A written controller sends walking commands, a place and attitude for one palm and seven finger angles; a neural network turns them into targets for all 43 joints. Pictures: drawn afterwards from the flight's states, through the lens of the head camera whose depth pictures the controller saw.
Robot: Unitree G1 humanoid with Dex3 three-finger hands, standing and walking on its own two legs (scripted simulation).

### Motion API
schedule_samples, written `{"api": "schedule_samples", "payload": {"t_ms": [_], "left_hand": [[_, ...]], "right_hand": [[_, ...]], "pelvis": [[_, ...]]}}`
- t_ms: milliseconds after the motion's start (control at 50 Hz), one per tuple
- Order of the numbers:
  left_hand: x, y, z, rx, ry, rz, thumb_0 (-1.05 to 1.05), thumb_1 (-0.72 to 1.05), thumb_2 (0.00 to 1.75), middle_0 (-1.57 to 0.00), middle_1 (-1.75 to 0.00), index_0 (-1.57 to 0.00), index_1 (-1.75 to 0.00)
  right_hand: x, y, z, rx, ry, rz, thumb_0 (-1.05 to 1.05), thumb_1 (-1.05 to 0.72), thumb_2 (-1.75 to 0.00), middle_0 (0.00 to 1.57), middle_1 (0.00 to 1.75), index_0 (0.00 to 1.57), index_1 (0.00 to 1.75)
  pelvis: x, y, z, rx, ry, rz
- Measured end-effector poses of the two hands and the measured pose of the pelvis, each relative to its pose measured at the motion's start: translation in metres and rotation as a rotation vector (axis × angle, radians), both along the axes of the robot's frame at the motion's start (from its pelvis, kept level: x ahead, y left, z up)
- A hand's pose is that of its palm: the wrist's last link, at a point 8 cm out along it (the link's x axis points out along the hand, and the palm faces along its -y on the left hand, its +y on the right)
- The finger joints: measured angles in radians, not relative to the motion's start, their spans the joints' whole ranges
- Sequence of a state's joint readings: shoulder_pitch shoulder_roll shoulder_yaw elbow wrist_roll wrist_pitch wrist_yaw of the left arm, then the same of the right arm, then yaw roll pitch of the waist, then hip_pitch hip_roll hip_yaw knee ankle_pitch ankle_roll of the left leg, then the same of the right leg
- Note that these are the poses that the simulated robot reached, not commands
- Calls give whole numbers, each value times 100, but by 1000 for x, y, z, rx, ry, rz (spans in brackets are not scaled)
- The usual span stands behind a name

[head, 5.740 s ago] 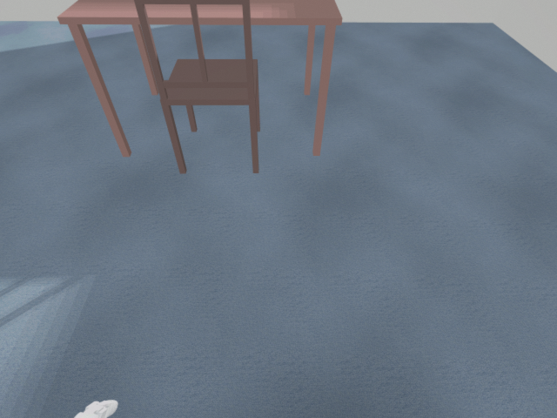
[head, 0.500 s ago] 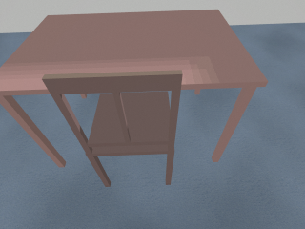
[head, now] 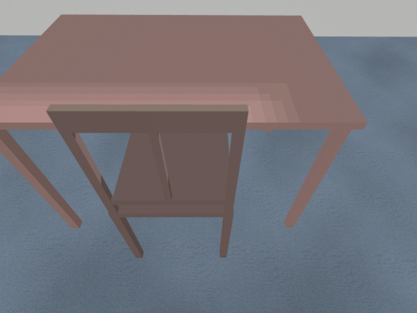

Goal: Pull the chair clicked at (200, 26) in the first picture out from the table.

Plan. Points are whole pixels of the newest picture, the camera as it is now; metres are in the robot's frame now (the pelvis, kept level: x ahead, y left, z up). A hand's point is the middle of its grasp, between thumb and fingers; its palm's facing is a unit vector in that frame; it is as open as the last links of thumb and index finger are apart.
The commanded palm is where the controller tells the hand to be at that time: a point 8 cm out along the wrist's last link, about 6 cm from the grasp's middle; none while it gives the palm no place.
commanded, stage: come to a stop and stand still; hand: left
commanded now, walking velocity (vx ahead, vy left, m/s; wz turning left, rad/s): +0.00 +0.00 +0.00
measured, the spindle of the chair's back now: (162, 169) +0.49 +0.16 -0.09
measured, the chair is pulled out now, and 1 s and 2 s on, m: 0.00 0.00 0.00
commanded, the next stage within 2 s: look again from close up in 0.32 s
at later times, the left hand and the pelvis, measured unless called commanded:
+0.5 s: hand out of the picture +0.00 +0.15 -0.17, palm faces +0.01 -0.98 -0.19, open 7.4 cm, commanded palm none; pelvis +0.01 -0.01 +0.00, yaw +0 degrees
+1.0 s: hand out of the picture +0.00 +0.14 -0.17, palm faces +0.02 -0.98 -0.18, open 7.4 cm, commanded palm none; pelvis +0.01 -0.02 +0.00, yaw +0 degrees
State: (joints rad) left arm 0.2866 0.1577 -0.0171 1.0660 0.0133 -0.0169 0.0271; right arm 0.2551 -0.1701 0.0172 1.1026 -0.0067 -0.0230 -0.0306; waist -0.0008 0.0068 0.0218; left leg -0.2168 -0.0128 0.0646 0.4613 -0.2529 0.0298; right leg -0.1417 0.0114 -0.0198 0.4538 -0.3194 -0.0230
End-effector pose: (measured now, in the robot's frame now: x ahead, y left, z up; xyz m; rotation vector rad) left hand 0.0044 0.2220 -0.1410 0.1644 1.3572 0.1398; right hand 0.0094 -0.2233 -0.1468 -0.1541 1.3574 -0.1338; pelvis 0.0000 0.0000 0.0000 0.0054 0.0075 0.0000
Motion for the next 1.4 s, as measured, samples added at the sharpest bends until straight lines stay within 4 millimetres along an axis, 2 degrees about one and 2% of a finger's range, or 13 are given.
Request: {"api": "schedule_samples", "payload": {"t_ms": [160, 300, 780, 1360, 1400], "left_hand": [[0, -6, 0, -3, 20, 2, 1, 92, 90, -20, -30, -20, -30], [0, -11, 0, -5, 18, 9, 1, 92, 90, -20, -30, -20, -30], [-11, -25, 1, -13, 42, 18, 0, 91, 90, -20, -30, -20, -30], [-25, -34, 1, -13, 49, 26, 0, 91, 90, -20, -30, -20, -30], [-6, -21, 15, 24, -84, 101, 3, 93, 90, -20, -30, -20, -30]], "right_hand": [[20, -6, 3, -5, -30, 6, 1, -92, -90, 20, 30, 20, 30], [26, -9, 4, -7, -33, 9, 1, -92, -90, 19, 30, 20, 30], [-2, -9, 1, 16, 38, -14, 1, -91, -90, 19, 30, 19, 30], [-10, -13, 1, 17, 38, -15, 1, -92, -90, 19, 30, 19, 30], [-2, -18, 4, -20, -45, -18, 1, -92, -90, 20, 30, 20, 30]], "pelvis": [[8, -3, 2, 7, -6, -4], [11, -7, 3, 9, -12, -3], [13, -15, 4, 12, -15, -5], [7, -20, 4, 6, -14, -3], [2, -19, 2, -2, -20, -10]]}}
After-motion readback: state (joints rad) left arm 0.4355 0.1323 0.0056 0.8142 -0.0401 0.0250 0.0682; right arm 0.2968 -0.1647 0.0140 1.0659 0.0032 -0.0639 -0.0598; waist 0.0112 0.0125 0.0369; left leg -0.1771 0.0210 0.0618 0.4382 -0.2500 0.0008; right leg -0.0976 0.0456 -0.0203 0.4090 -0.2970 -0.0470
